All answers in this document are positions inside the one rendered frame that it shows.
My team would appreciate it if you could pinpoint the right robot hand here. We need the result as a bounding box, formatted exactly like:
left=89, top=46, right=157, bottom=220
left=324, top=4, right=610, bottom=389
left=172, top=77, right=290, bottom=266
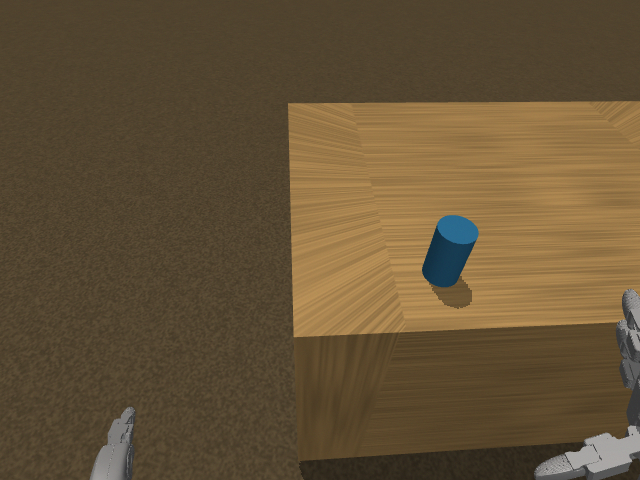
left=534, top=289, right=640, bottom=480

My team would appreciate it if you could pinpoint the left robot hand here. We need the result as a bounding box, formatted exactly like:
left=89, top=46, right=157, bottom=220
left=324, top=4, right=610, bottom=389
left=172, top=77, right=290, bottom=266
left=89, top=407, right=135, bottom=480

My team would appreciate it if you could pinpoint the can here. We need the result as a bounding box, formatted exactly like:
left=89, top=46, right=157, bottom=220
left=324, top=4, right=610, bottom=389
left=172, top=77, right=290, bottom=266
left=422, top=215, right=479, bottom=287

